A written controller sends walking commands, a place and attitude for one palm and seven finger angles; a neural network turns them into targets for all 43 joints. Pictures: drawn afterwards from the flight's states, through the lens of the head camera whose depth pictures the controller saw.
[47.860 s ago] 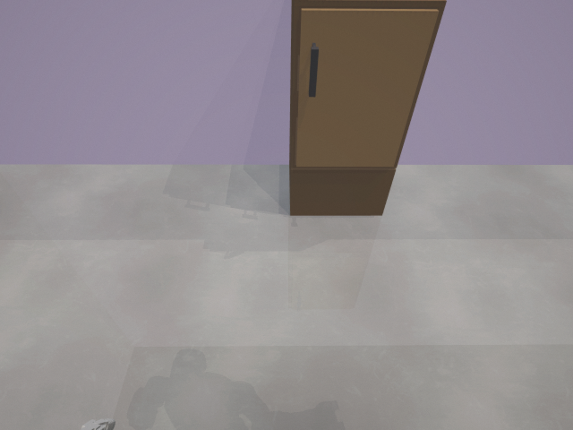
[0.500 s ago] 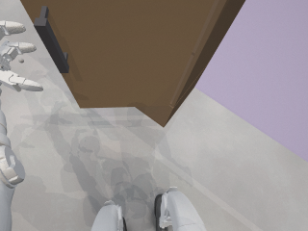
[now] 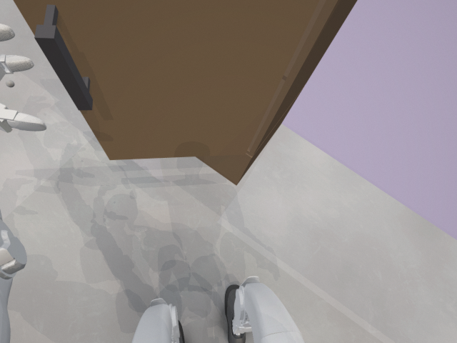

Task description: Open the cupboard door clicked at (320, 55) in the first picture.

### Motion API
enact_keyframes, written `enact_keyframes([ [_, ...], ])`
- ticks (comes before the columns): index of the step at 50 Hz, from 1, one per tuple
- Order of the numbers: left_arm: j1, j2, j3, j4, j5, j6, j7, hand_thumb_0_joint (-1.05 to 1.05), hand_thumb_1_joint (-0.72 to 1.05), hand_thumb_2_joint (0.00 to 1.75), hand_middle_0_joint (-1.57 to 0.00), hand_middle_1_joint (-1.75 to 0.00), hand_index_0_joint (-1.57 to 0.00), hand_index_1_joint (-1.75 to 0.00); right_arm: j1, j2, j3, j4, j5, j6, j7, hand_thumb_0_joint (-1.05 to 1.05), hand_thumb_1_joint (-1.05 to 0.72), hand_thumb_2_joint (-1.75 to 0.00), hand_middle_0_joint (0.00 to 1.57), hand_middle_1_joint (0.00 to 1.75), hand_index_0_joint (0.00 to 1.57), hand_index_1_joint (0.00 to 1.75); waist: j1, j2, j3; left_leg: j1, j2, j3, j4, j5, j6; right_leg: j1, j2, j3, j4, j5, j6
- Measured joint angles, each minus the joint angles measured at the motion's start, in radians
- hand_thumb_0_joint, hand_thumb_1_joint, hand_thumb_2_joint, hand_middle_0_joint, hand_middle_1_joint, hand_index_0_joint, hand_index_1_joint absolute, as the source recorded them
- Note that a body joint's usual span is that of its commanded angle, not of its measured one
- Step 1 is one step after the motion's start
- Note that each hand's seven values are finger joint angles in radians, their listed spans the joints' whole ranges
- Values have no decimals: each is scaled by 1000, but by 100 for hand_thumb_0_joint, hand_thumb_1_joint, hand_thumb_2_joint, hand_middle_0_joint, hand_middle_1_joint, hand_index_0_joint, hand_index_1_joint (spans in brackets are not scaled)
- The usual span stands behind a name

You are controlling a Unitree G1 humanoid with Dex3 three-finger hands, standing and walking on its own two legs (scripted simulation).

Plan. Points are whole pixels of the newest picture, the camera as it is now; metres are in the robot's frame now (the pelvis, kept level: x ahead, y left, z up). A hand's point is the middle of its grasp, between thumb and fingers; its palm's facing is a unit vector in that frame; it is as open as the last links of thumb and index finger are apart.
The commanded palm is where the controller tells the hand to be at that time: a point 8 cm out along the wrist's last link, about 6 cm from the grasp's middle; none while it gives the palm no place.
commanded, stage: move the hooked fingers beside the handle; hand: left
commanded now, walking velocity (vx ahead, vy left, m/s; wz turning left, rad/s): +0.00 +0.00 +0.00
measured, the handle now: (70, 63) +0.55 +0.21 +0.06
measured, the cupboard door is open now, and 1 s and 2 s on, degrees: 41 41 40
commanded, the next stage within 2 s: slide the fingers in behind the handle in 0.48 s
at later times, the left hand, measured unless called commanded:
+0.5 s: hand (13, 87) +0.50 +0.27 +0.07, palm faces +0.02 -1.00 -0.02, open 14.0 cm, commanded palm +0.49 +0.31 +0.06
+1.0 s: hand (37, 85) +0.50 +0.24 +0.07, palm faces +0.01 -1.00 -0.02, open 13.9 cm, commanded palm +0.49 +0.28 +0.06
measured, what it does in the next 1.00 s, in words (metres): stands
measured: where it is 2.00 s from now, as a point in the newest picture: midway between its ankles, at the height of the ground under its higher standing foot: outside the picture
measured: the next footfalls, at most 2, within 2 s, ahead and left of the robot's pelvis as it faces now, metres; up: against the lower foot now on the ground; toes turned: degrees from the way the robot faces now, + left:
none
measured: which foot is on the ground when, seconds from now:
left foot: down 0.00-1.00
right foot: down 0.00-1.00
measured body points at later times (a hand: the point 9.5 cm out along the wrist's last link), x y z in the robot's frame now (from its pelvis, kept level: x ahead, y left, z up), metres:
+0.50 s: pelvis +0.00 +0.00 +0.00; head +0.16 +0.04 +0.42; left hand +0.49 +0.33 +0.07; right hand +0.01 -0.27 -0.10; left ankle -0.03 +0.08 -0.66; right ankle +0.05 -0.13 -0.66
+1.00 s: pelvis -0.01 -0.01 +0.00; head +0.15 +0.03 +0.42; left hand +0.50 +0.30 +0.07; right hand +0.00 -0.27 -0.10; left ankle -0.03 +0.08 -0.66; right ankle +0.05 -0.13 -0.66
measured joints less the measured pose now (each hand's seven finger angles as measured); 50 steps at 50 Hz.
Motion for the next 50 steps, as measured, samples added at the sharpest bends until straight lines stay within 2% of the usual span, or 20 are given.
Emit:
enact_keyframes([
  [12, 6, -46, -55, -7, -15, -6, 11, -1, -50, 30, -30, -120, -30, -120, -36, 5, -4, -3, 3, 3, 1, 0, -90, -90, 20, 30, 20, 30, 20, 0, -7, 25, -7, -10, -4, -2, 1, 31, -6, -8, -6, -5, 3],
  [20, -5, -39, -52, 16, 0, -14, 25, -1, -50, 30, -30, -120, -30, -120, -46, 7, 2, -10, 3, -3, -2, 0, -90, -90, 20, 30, 20, 30, 13, 0, -3, 15, -7, -10, 10, -4, 0, 19, -7, -7, 11, -8, 1],
  [31, -28, -10, -43, 26, 0, -11, 12, -1, -50, 30, -30, -120, -30, -120, -30, 1, 6, 2, 5, -5, -7, 0, -90, -90, 20, 30, 20, 30, 5, 3, 5, -12, -5, -12, 25, -1, -2, -8, -6, -8, 25, -5, -3],
  [37, -25, -42, -66, 1, -13, -11, 22, -1, -50, 30, -30, -120, -30, -120, -16, 1, 0, 14, 4, -2, -1, 0, -90, -90, 20, 30, 20, 30, 10, 5, -2, -13, -6, -12, 20, 3, -4, -9, -6, -7, 22, -2, -5],
  [50, -12, -84, -68, 1, 7, -24, 87, -1, -50, 30, -30, -120, -30, -120, -23, 7, 0, 1, 3, -9, 2, 0, -91, -90, 20, 30, 20, 30, 4, 4, -1, 9, -5, -4, 7, 6, -5, 5, -3, 1, 18, -1, -7],
])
